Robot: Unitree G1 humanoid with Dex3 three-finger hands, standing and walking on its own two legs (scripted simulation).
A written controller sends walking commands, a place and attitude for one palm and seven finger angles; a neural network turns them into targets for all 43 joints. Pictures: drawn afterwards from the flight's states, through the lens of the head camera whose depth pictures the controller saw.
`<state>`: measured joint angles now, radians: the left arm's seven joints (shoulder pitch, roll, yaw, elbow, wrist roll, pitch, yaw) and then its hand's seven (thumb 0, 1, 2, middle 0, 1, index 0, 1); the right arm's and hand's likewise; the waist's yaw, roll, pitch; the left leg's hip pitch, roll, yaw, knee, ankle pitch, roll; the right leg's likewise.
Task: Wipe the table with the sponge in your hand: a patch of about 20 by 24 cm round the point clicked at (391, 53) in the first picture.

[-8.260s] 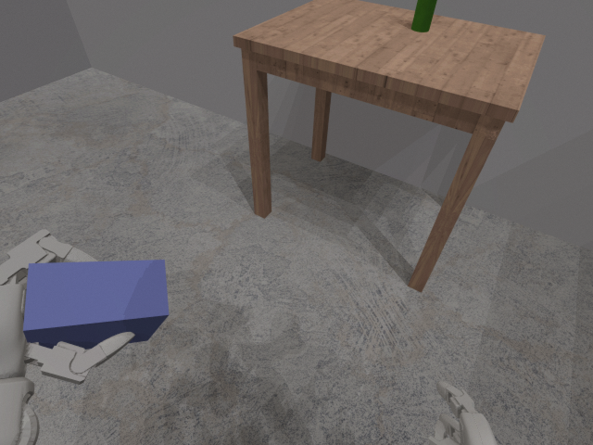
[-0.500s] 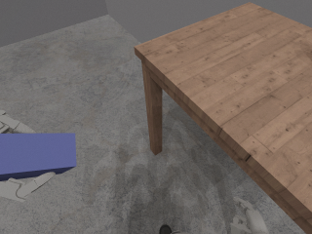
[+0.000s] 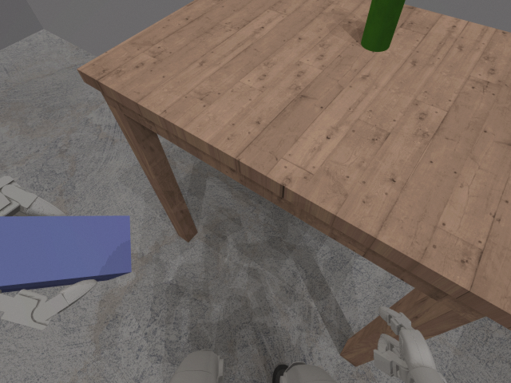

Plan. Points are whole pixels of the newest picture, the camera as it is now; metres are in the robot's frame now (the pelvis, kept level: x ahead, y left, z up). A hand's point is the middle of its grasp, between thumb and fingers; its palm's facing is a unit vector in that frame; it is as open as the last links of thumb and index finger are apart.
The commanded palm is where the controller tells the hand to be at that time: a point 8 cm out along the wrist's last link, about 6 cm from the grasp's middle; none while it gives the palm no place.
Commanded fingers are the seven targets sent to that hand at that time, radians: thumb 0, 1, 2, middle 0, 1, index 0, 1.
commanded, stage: turn to face it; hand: left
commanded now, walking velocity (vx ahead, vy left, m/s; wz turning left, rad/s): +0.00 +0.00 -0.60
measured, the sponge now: (79, 254) +0.23 +0.20 +0.16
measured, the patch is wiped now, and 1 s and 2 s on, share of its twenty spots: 0.00 0.00 0.00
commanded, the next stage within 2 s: come to a stop and stand still in 1.62 s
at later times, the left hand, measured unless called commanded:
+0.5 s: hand (144, 274) +0.21 +0.12 +0.17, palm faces +0.14 -0.86 -0.49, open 9.8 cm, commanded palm +0.16 +0.18 +0.19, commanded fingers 0.00 0.10 1.30 -1.20 -1.60 -1.20 -1.60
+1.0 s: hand (216, 319) +0.17 +0.04 +0.18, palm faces -0.15 -0.88 -0.46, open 9.8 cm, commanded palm +0.15 +0.10 +0.19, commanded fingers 0.00 0.10 1.30 -1.20 -1.60 -1.20 -1.60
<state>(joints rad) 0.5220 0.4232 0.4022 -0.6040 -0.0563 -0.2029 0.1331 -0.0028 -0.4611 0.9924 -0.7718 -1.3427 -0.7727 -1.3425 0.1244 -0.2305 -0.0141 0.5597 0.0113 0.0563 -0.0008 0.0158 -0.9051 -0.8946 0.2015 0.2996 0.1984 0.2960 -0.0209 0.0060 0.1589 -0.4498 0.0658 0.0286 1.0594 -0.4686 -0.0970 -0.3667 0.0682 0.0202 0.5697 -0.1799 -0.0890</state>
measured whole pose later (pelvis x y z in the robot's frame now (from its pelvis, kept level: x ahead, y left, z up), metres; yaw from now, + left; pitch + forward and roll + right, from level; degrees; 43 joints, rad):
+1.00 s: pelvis -0.14 -0.03 +0.00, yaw -35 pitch +0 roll +2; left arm 0.46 0.41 0.38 -0.55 -0.02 -0.20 0.11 0.00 -0.46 0.99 -0.77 -1.34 -0.77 -1.34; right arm 0.17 -0.22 -0.03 0.51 0.01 0.05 -0.01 0.01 -0.91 -0.90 0.20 0.30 0.19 0.30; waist 0.03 -0.05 0.06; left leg -0.24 0.08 0.10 0.55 -0.29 -0.05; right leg -0.55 0.11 0.04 0.98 -0.37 0.02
